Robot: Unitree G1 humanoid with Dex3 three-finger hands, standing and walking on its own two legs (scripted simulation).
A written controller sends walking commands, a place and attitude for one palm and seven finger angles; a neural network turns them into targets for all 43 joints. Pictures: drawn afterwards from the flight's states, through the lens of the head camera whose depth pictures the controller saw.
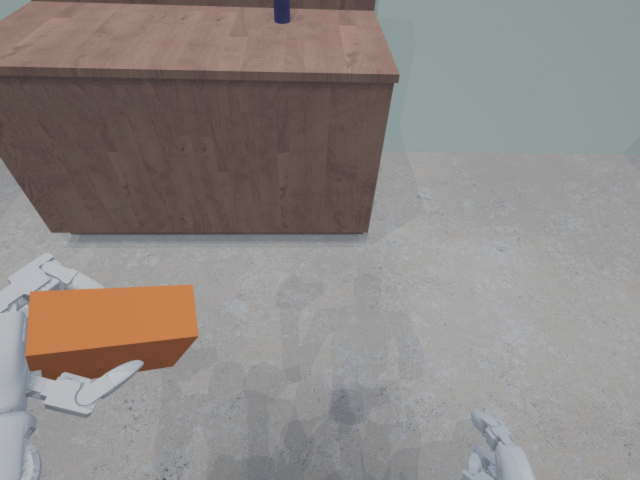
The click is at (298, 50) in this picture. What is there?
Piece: table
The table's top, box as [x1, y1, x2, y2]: [0, 1, 399, 82]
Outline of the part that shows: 0,21 0,74 7,75 397,82 399,75 373,11 290,8 290,21 286,24 278,24 273,20 273,8 31,1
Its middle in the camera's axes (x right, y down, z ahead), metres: -0.43 -0.67 +1.29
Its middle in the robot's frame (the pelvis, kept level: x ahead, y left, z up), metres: +1.40 +0.51 -0.01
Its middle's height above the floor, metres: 0.76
